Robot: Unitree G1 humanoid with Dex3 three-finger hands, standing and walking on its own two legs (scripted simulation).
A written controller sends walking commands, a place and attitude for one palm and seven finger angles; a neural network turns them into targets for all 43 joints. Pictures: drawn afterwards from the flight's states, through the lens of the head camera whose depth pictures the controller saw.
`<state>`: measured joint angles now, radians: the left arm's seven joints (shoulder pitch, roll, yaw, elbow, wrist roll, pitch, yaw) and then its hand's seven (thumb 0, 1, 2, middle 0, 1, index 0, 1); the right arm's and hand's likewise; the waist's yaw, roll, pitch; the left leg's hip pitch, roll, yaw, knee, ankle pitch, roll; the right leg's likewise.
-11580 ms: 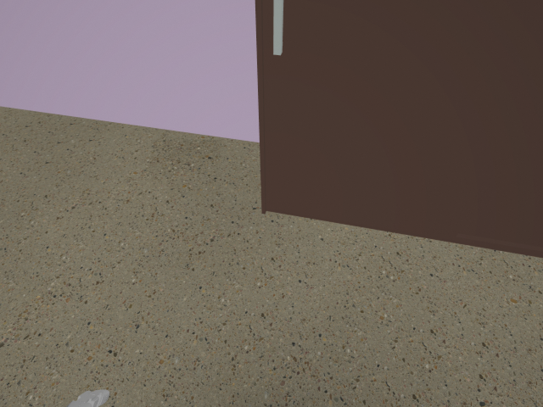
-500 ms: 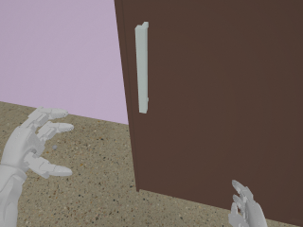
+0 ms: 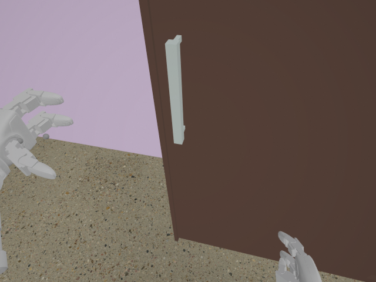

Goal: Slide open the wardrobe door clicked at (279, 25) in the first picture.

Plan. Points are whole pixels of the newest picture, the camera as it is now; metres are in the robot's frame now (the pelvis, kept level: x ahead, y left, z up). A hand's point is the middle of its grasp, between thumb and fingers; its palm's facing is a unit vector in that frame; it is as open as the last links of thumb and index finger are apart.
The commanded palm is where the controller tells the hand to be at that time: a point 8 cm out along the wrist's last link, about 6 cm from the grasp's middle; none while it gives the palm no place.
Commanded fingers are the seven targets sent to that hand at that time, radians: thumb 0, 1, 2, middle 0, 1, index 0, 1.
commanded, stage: raise the hand with hooked fingers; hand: left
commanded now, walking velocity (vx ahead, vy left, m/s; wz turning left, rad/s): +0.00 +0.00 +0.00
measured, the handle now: (178, 95) +0.48 +0.08 +0.18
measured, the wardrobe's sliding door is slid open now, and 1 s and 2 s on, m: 0.00 0.00 0.00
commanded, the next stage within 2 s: move the hooked fingers beside the handle in 0.40 s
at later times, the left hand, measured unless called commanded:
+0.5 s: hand (53, 142) +0.28 +0.28 +0.20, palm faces -0.01 -1.00 -0.09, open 14.0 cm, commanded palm +0.25 +0.31 +0.21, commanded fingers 0.00 -0.50 0.30 -0.30 -1.20 -0.30 -1.20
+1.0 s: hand (88, 128) +0.33 +0.23 +0.20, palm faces -0.04 -1.00 -0.07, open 14.0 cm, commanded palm +0.30 +0.27 +0.20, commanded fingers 0.00 -0.50 0.30 -0.30 -1.20 -0.30 -1.20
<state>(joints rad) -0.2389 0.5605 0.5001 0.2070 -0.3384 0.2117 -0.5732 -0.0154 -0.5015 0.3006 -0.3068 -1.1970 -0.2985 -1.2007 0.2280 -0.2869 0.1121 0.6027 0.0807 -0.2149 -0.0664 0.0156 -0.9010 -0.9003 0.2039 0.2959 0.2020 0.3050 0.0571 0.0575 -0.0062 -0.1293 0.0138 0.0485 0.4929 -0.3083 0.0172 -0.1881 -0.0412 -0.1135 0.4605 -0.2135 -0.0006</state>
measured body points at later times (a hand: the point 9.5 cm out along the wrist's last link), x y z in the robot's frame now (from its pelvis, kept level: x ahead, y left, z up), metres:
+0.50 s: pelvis +0.00 +0.00 +0.00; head -0.02 -0.02 +0.45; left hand +0.28 +0.33 +0.21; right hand +0.20 -0.22 -0.06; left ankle -0.02 +0.10 -0.74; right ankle +0.02 -0.12 -0.74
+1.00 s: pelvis +0.00 +0.00 +0.00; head -0.01 -0.02 +0.45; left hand +0.32 +0.29 +0.20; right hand +0.19 -0.23 -0.07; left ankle -0.02 +0.10 -0.74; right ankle +0.02 -0.12 -0.74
